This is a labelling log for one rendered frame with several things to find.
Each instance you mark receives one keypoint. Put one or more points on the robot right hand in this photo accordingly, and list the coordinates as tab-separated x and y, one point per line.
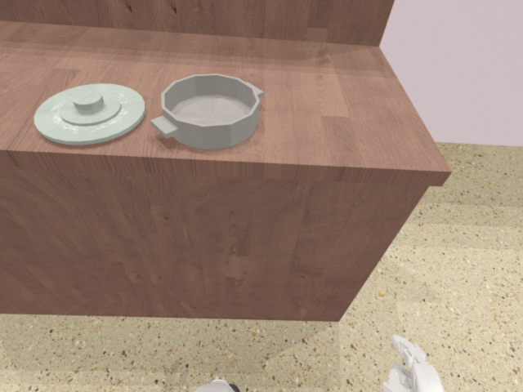
422	378

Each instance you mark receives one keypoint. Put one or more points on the lid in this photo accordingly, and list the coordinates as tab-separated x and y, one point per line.
58	120

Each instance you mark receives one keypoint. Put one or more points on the pot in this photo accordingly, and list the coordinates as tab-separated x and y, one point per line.
209	111

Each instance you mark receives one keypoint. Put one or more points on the knob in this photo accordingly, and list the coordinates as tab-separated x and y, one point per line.
87	100

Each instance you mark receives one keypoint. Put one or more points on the robot left shin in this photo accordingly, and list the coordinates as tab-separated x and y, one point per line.
221	381

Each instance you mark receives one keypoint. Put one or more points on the table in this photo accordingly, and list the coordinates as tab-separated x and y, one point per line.
288	225

